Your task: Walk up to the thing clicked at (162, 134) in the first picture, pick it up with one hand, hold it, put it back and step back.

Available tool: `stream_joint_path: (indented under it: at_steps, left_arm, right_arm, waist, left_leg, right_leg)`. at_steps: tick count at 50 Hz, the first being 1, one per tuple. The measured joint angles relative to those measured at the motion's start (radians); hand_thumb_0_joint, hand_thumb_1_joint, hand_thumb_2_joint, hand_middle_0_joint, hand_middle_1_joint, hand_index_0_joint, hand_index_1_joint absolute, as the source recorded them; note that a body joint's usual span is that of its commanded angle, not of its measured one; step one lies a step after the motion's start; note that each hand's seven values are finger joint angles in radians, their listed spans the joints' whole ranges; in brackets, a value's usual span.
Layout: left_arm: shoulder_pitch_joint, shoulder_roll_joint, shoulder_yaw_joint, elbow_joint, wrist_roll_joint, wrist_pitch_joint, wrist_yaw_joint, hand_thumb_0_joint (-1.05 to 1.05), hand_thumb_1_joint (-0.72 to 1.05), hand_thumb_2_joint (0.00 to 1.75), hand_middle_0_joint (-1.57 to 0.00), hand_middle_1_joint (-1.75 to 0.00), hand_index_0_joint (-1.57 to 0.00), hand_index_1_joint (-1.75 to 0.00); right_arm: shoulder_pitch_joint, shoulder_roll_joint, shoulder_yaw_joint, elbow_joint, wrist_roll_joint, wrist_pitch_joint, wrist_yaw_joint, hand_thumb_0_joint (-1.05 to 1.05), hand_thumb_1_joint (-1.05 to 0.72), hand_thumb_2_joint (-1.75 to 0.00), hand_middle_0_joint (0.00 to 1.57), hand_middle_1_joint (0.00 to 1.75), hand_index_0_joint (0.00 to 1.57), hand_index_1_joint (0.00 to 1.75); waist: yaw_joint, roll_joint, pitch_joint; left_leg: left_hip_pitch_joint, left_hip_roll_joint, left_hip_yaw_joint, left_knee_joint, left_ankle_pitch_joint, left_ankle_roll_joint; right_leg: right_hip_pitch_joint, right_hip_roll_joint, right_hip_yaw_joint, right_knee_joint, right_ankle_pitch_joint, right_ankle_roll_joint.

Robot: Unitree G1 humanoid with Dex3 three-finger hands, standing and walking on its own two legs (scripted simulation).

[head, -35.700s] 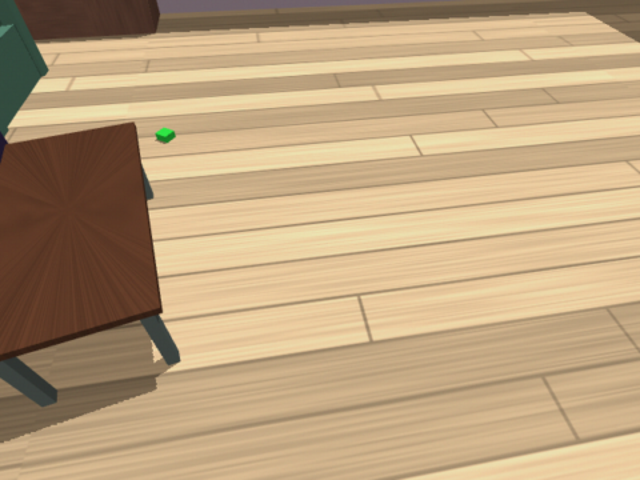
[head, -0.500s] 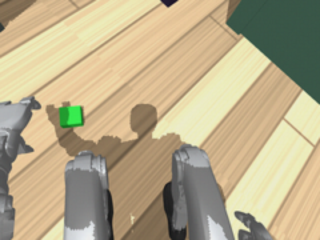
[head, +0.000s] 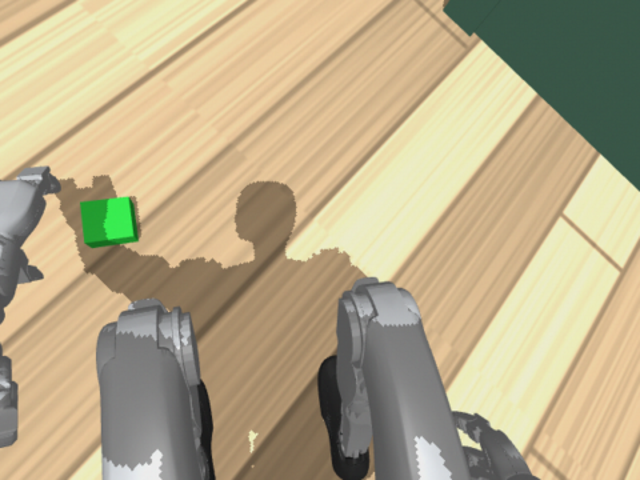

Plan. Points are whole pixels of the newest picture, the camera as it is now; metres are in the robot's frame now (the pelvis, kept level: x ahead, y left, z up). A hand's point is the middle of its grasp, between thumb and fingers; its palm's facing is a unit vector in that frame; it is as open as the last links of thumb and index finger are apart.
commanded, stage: rise first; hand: left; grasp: from above
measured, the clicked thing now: (110, 222) +0.48 +0.27 -0.33
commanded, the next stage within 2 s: none
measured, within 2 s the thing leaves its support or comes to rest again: neither
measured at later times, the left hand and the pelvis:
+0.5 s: hand (34, 232) +0.42 +0.32 -0.19, palm faces -0.44 -0.08 -0.89, open 12.3 cm; pelvis +0.00 +0.00 -0.01, yaw -1 degrees
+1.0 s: hand (43, 228) +0.43 +0.32 -0.20, palm faces -0.44 -0.08 -0.89, open 12.4 cm; pelvis +0.00 +0.00 -0.02, yaw -2 degrees
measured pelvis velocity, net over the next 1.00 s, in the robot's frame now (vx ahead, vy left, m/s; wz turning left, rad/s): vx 0.00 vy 0.00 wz -0.03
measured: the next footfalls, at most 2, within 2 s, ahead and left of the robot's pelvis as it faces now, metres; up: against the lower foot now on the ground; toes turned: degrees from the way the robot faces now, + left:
none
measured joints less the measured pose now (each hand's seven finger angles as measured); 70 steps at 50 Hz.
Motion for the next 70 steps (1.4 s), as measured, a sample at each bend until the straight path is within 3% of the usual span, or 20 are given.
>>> stream_joint_path:
  at_steps: [33,55,59,70]
  left_arm:
    - [-0.042,0.045,0.021,0.066,-0.005,0.010,0.024,0.00,-0.24,0.76,-0.32,-0.78,-0.34,-0.77]
    - [-0.064,0.074,0.022,0.108,0.016,0.016,0.044,0.00,-0.24,0.77,-0.36,-0.74,-0.35,-0.75]
    - [-0.046,0.069,0.033,0.081,0.009,0.021,0.044,0.00,-0.23,0.77,-0.36,-0.73,-0.36,-0.74]
    - [-0.040,0.048,0.005,0.069,-0.001,0.035,0.028,0.00,-0.21,0.74,-0.39,-0.71,-0.38,-0.72]
  right_arm:
    - [0.018,-0.021,0.036,-0.010,-0.020,-0.008,0.015,0.00,-0.90,-0.90,0.21,0.30,0.20,0.29]
    - [0.025,-0.020,0.061,-0.011,-0.031,-0.020,0.027,0.00,-0.91,-0.90,0.21,0.30,0.20,0.29]
    - [0.030,-0.018,0.058,-0.012,-0.030,-0.018,0.029,0.00,-0.91,-0.90,0.21,0.30,0.20,0.29]
    - [0.028,-0.018,0.052,-0.014,-0.019,-0.013,0.029,0.01,-0.91,-0.90,0.21,0.30,0.20,0.29]
  waist:
    - [-0.041,-0.008,0.040]
    - [-0.066,-0.019,0.055]
    - [-0.067,-0.018,0.052]
    - [-0.057,-0.005,0.028]
  left_leg:
    - [-0.037,0.001,-0.025,0.060,-0.008,-0.011]
    - [-0.054,-0.004,-0.038,0.086,-0.008,-0.006]
    - [-0.056,-0.004,-0.038,0.087,-0.009,-0.006]
    - [-0.048,-0.004,-0.030,0.073,-0.011,-0.005]
  right_leg:
    - [-0.037,0.009,-0.017,0.052,0.000,-0.005]
    - [-0.043,0.011,-0.025,0.065,0.001,0.003]
    - [-0.043,0.011,-0.026,0.065,-0.001,0.003]
    - [-0.039,0.010,-0.019,0.055,-0.003,0.003]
